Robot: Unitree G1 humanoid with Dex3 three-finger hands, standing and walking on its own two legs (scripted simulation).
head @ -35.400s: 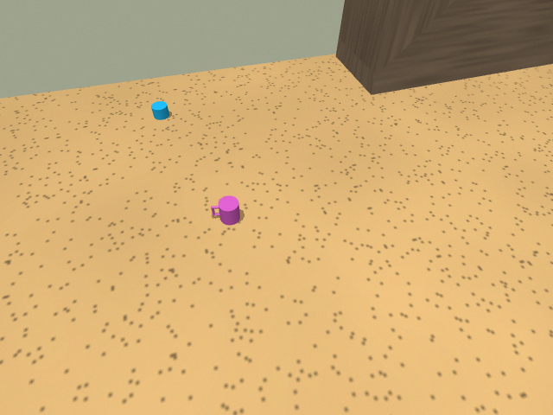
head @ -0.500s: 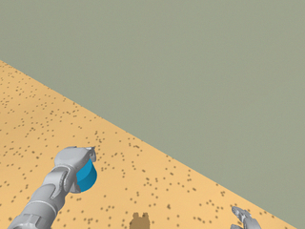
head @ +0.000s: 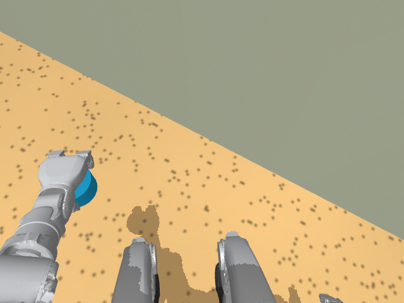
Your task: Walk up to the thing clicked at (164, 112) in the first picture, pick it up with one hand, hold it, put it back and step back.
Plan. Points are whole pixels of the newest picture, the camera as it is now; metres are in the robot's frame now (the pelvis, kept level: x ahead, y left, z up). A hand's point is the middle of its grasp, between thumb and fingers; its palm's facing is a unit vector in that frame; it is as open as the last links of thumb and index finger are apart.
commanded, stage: crouch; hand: left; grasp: from above
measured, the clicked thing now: (73, 184) +0.39 +0.26 -0.16
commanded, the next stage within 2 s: lower in 1.18 s
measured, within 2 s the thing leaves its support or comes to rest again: neither
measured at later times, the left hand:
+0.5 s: hand (87, 197) +0.40 +0.29 -0.33, palm faces -0.45 -0.03 -0.89, open 11.3 cm
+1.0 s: hand (93, 200) +0.41 +0.29 -0.41, palm faces -0.47 -0.04 -0.88, open 11.3 cm
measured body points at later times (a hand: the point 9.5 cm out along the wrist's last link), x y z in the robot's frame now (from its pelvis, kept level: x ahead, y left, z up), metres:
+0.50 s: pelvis -0.02 +0.00 -0.16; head +0.21 +0.05 +0.22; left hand +0.42 +0.29 -0.28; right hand +0.06 -0.28 -0.28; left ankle +0.05 +0.12 -0.57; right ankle +0.06 -0.15 -0.57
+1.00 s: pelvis -0.03 +0.00 -0.23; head +0.21 +0.05 +0.14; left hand +0.43 +0.29 -0.36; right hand +0.01 -0.29 -0.34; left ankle +0.05 +0.12 -0.57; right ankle +0.06 -0.15 -0.57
